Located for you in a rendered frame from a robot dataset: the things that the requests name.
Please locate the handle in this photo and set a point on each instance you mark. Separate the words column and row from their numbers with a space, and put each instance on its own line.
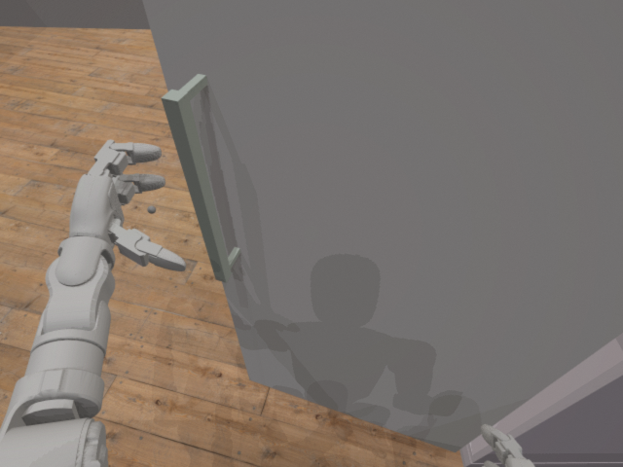
column 182, row 124

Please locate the left robot forearm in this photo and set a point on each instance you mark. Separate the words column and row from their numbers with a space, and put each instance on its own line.
column 63, row 376

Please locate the fridge door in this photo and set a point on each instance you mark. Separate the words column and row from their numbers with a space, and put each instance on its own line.
column 427, row 195

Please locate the left robot hand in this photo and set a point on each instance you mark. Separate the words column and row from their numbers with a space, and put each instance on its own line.
column 101, row 193

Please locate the left robot upper arm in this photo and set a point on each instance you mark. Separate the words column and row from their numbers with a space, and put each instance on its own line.
column 69, row 443

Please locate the right robot hand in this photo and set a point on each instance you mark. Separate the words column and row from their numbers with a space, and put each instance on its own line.
column 507, row 450

